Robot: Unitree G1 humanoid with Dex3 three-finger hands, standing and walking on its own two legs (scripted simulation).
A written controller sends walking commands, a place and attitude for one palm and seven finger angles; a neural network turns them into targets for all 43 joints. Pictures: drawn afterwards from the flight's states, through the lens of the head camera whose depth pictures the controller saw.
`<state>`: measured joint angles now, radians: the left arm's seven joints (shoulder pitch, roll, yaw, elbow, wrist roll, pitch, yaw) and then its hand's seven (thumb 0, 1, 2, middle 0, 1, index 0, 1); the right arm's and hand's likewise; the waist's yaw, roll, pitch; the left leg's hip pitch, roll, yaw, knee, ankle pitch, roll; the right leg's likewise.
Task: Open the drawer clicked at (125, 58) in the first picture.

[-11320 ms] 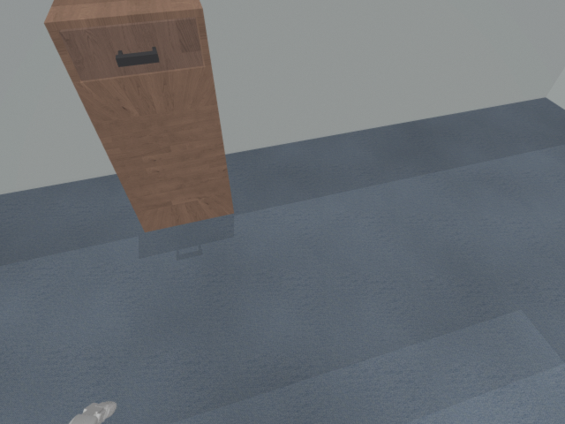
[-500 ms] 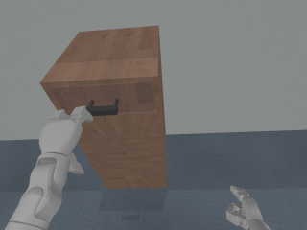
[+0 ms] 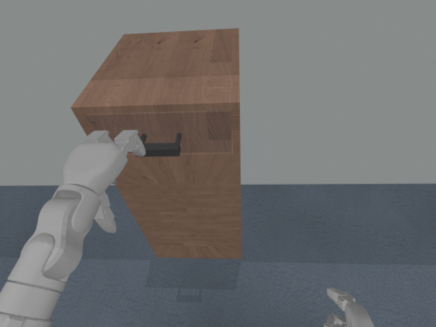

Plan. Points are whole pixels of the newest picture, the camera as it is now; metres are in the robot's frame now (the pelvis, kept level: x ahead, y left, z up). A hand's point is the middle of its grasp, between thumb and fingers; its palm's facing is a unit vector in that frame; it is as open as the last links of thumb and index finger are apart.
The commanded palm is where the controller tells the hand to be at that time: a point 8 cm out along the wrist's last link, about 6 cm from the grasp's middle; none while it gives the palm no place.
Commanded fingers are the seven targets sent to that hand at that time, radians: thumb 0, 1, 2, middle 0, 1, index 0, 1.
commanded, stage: raise the hand with hooked fingers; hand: left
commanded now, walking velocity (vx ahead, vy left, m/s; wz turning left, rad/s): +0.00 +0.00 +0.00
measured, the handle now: (159, 143) +0.52 +0.23 +0.02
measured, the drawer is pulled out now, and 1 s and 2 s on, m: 0.00 0.00 0.00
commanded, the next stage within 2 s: move the hooked fingers above the handle in 0.12 s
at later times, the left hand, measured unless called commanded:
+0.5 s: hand (125, 174) +0.33 +0.21 +0.13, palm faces +0.05 -0.04 -1.00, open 13.8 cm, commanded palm +0.31 +0.23 +0.18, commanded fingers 0.00 -0.50 0.30 -0.30 -1.20 -0.30 -1.20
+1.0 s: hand (130, 152) +0.39 +0.23 +0.12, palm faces +0.09 -0.04 -0.99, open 13.8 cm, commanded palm +0.36 +0.24 +0.16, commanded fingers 0.00 -0.50 0.30 -0.30 -1.20 -0.30 -1.20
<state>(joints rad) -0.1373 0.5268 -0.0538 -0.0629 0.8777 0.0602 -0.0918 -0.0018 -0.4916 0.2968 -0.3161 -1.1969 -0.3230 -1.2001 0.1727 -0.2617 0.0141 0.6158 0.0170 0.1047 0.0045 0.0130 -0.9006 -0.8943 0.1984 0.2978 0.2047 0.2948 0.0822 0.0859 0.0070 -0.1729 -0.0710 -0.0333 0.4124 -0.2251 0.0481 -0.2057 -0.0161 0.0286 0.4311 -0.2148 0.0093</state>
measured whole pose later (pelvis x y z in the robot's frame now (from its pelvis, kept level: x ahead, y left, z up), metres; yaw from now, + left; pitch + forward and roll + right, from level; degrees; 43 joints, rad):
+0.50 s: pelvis +0.00 -0.04 +0.00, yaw +1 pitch +0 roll +1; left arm -0.26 0.54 -0.04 0.16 0.89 0.00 -0.04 0.00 -0.49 0.30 -0.32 -1.20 -0.33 -1.20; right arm 0.12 -0.26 0.02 0.63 0.03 0.09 -0.05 0.01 -0.90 -0.89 0.20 0.30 0.20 0.29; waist 0.07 0.08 -0.01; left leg -0.20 -0.03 -0.07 0.43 -0.23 0.00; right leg -0.24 0.03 -0.01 0.46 -0.23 -0.04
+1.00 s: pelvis +0.02 -0.02 -0.01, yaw +0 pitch +6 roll +0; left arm -0.38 0.54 0.00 0.34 0.91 -0.02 0.05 0.00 -0.49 0.30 -0.32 -1.20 -0.32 -1.20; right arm 0.21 -0.27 -0.03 0.65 0.04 0.12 -0.04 0.01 -0.90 -0.89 0.20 0.30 0.20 0.29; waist 0.04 0.08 -0.05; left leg -0.32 -0.04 -0.04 0.51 -0.29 0.02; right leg -0.35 0.02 0.02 0.53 -0.27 -0.02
